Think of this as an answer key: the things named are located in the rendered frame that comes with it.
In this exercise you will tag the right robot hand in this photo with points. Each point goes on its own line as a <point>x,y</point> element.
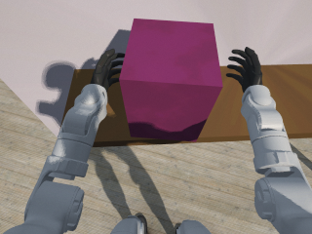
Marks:
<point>251,70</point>

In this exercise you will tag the robot left upper arm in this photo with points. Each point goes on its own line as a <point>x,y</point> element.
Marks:
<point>55,209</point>

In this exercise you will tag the right robot forearm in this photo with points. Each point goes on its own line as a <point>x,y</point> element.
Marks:
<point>273,155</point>

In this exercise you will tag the left robot hand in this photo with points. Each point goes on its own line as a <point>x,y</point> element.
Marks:
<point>103,72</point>

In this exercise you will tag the left robot forearm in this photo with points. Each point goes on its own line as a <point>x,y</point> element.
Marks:
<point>75,139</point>

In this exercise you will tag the table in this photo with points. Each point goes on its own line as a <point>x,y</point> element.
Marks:
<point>290,85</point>

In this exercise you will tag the robot left shin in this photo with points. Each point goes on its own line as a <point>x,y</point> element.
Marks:
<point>133,216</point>

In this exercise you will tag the robot right upper arm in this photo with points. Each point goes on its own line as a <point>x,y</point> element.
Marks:
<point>286,202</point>

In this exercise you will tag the robot left foot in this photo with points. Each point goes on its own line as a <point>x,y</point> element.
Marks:
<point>143,220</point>

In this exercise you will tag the carton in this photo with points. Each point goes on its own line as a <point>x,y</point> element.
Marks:
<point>170,78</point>

